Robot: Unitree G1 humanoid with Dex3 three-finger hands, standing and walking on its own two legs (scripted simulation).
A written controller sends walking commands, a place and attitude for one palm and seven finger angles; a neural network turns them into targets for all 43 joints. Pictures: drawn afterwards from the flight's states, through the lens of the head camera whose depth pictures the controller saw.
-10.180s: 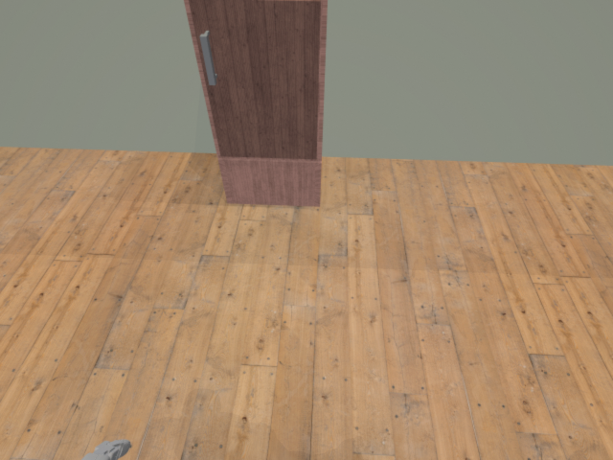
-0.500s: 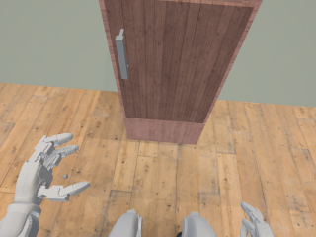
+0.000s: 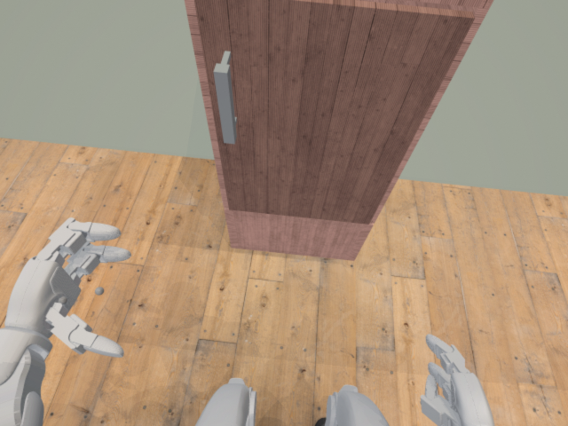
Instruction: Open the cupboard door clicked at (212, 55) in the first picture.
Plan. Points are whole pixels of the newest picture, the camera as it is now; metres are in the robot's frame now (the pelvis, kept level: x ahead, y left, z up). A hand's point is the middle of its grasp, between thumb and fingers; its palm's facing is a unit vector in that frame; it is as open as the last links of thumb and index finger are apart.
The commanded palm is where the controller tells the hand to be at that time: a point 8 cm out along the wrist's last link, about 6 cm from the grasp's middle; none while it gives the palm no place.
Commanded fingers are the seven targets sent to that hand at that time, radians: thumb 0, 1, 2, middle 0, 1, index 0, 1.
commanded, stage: raise the hand with hooked fingers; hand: left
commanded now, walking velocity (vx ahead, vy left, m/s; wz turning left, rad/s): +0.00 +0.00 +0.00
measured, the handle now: (228, 100) +0.64 +0.15 +0.04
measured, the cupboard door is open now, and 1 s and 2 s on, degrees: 0 0 0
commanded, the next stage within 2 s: move the hooked fingers beside the handle in 0.66 s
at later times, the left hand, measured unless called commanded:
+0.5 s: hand (94, 273) +0.29 +0.27 +0.04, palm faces -0.01 -1.00 -0.06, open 14.0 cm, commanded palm +0.26 +0.31 +0.05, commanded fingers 0.00 -0.50 0.30 -0.30 -1.20 -0.30 -1.20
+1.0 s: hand (116, 245) +0.33 +0.25 +0.04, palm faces -0.06 -1.00 -0.04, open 14.0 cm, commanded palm +0.32 +0.30 +0.05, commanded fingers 0.00 -0.50 0.30 -0.30 -1.20 -0.30 -1.20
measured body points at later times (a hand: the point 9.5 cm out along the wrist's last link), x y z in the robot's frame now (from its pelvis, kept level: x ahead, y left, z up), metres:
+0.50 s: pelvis +0.00 +0.00 +0.00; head +0.09 +0.02 +0.44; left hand +0.28 +0.32 +0.05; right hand +0.15 -0.26 -0.08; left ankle +0.01 +0.09 -0.65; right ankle +0.03 -0.12 -0.65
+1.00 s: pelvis +0.00 -0.01 +0.00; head +0.10 +0.02 +0.43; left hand +0.33 +0.31 +0.04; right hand +0.15 -0.26 -0.09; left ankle +0.01 +0.09 -0.65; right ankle +0.03 -0.12 -0.65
